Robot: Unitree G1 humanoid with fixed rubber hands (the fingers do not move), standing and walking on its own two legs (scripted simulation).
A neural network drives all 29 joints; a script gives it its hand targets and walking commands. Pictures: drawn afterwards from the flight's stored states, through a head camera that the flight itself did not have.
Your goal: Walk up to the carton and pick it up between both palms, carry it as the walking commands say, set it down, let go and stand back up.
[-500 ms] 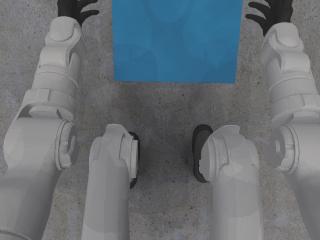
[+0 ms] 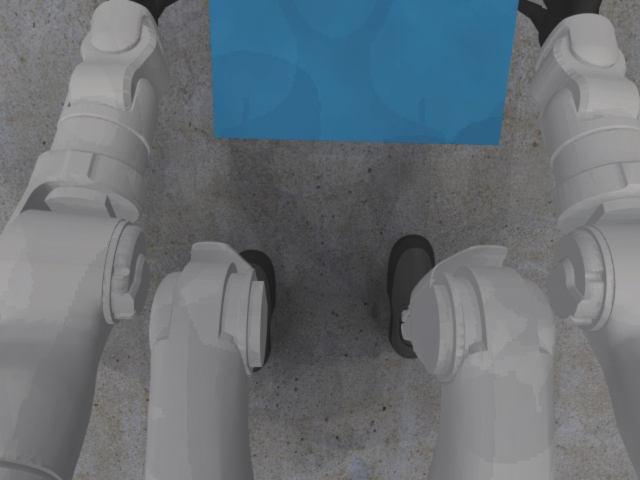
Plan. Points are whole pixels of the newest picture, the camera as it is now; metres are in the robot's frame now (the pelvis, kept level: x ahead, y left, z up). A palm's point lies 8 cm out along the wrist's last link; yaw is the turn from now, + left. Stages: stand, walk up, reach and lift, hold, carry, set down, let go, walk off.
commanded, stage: reach and lift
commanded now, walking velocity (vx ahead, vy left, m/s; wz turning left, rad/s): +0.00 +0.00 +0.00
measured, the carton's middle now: (351, 25) +0.54 -0.02 -0.24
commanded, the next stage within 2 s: none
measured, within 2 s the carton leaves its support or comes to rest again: leaves its support in 1.18 s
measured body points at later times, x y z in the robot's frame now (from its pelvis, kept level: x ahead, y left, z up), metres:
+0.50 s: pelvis +0.00 +0.00 +0.01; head +0.37 -0.01 +0.25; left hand +0.56 +0.14 -0.18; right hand +0.55 -0.19 -0.18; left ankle +0.11 +0.13 -0.34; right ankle +0.13 -0.14 -0.34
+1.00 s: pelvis +0.00 +0.00 +0.00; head +0.37 -0.01 +0.25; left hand +0.56 +0.14 -0.18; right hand +0.55 -0.19 -0.18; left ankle +0.11 +0.13 -0.34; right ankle +0.13 -0.14 -0.34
